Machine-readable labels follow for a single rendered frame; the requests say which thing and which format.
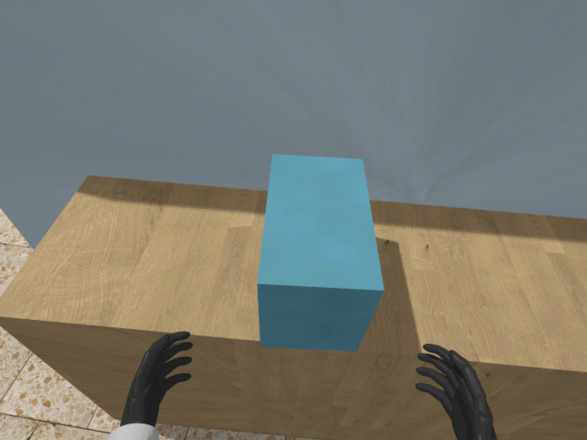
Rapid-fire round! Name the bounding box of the carton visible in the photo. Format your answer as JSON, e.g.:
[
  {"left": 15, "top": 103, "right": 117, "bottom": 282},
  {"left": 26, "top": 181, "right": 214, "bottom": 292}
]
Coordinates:
[{"left": 257, "top": 154, "right": 384, "bottom": 352}]

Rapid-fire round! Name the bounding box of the pedestal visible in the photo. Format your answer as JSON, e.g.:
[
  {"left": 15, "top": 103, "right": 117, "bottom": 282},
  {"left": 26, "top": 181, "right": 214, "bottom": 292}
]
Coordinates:
[{"left": 0, "top": 175, "right": 587, "bottom": 440}]

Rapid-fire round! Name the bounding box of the left robot hand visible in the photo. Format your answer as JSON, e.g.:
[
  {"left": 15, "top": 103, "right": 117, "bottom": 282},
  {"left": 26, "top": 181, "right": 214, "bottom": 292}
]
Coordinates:
[{"left": 120, "top": 331, "right": 193, "bottom": 427}]

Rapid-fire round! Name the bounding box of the right robot hand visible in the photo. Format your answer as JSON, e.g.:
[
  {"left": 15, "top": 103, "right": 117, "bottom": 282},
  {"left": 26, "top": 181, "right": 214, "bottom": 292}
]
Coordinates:
[{"left": 415, "top": 344, "right": 497, "bottom": 440}]

